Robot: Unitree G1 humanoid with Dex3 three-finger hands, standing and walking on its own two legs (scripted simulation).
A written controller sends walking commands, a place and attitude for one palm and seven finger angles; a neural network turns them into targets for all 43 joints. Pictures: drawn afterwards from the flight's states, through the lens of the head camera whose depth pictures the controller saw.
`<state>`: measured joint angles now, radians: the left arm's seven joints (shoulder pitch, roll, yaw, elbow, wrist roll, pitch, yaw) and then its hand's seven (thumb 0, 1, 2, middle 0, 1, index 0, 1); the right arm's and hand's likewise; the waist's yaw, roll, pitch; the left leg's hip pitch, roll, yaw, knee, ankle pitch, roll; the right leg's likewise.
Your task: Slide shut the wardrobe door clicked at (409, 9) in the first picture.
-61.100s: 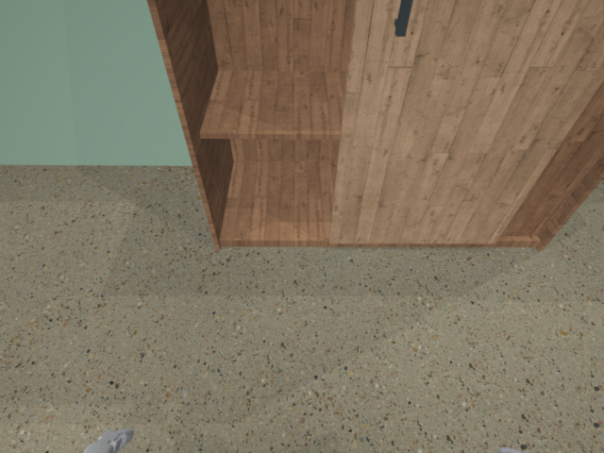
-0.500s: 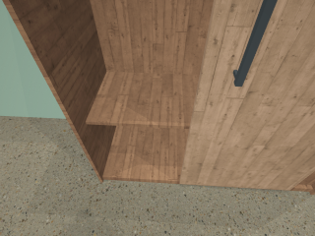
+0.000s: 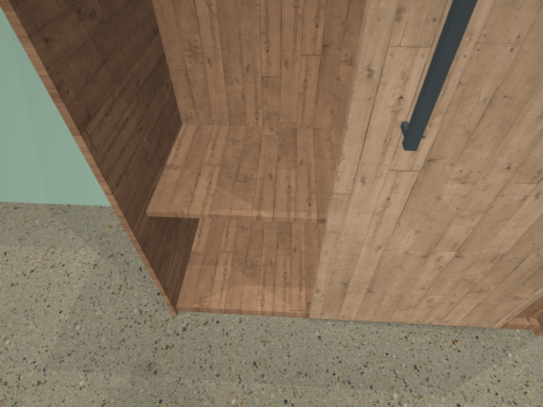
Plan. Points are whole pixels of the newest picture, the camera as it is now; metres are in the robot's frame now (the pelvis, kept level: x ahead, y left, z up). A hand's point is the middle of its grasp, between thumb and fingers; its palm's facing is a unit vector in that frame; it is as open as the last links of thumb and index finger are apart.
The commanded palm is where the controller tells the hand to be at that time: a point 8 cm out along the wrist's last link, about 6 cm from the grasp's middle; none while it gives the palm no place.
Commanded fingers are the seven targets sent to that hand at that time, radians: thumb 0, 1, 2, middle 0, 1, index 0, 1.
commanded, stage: look again from close up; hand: right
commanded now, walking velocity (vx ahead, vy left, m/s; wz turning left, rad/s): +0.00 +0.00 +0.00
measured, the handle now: (429, 75) +0.53 -0.21 +0.24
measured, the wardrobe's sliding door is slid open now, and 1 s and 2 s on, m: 0.51 0.51 0.51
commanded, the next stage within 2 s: raise the hand with hooked fingers in 0.16 s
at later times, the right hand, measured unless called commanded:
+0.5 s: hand (421, 352) +0.20 -0.18 +0.03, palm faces +0.18 +0.97 -0.15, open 7.6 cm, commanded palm +0.11 -0.23 -0.02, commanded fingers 0.00 -0.60 -0.77 0.22 0.50 0.22 0.50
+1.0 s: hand (440, 372) +0.17 -0.18 +0.07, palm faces -0.12 +0.99 -0.11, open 10.5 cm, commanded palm +0.13 -0.26 +0.08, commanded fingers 0.00 -0.01 -0.52 0.26 0.87 0.26 0.87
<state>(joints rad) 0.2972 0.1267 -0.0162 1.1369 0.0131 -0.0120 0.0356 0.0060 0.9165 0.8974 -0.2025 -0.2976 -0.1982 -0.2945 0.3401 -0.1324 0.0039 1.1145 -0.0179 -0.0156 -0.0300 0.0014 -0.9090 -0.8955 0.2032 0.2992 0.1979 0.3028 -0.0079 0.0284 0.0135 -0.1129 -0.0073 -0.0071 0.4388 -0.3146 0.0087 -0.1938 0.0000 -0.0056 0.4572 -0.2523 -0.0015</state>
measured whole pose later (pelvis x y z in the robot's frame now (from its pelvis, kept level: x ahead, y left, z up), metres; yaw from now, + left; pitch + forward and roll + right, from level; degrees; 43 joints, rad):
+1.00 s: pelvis -0.06 +0.02 -0.04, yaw -3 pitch +2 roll +2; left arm 0.22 0.20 -0.08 0.60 -0.04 -0.23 0.10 0.01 0.90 0.90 -0.21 -0.30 -0.20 -0.30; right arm 0.24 -0.32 -0.17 -0.06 0.30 -0.21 0.39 0.01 -0.23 -0.61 0.25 0.73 0.24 0.73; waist -0.02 -0.05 -0.05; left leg -0.42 -0.04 0.07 0.79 -0.41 0.03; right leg -0.53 -0.02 0.07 0.83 -0.34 0.02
